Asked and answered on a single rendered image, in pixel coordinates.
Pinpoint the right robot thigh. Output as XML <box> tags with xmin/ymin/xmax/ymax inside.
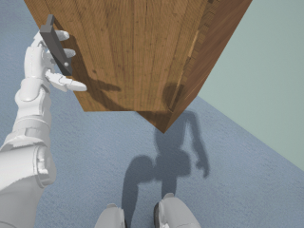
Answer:
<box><xmin>159</xmin><ymin>197</ymin><xmax>201</xmax><ymax>228</ymax></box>

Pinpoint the right robot shin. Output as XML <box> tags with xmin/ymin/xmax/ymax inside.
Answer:
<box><xmin>159</xmin><ymin>193</ymin><xmax>174</xmax><ymax>228</ymax></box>

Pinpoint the left robot forearm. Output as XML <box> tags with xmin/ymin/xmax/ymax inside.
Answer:
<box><xmin>0</xmin><ymin>77</ymin><xmax>52</xmax><ymax>152</ymax></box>

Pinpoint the handle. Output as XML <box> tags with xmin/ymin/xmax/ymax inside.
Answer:
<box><xmin>39</xmin><ymin>14</ymin><xmax>73</xmax><ymax>76</ymax></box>

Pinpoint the left robot upper arm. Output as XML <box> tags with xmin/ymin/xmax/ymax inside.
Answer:
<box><xmin>0</xmin><ymin>145</ymin><xmax>57</xmax><ymax>228</ymax></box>

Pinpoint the cupboard door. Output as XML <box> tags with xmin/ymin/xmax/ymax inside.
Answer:
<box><xmin>24</xmin><ymin>0</ymin><xmax>208</xmax><ymax>112</ymax></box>

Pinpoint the robot left hand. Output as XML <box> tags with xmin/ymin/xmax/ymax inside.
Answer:
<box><xmin>24</xmin><ymin>29</ymin><xmax>87</xmax><ymax>92</ymax></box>

